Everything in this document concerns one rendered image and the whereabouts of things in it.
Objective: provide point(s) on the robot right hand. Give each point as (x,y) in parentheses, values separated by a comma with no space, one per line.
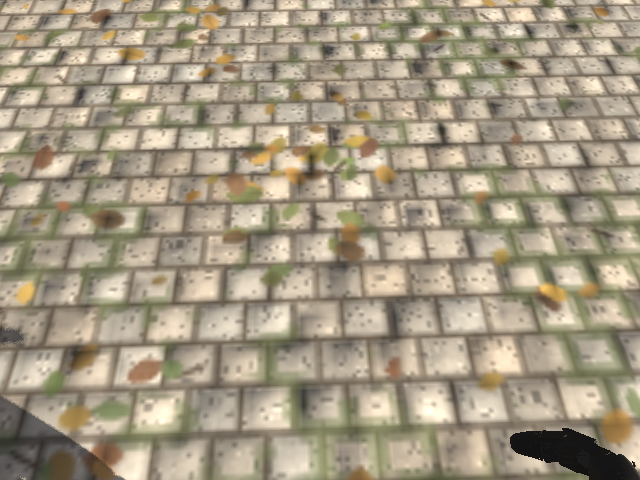
(575,451)

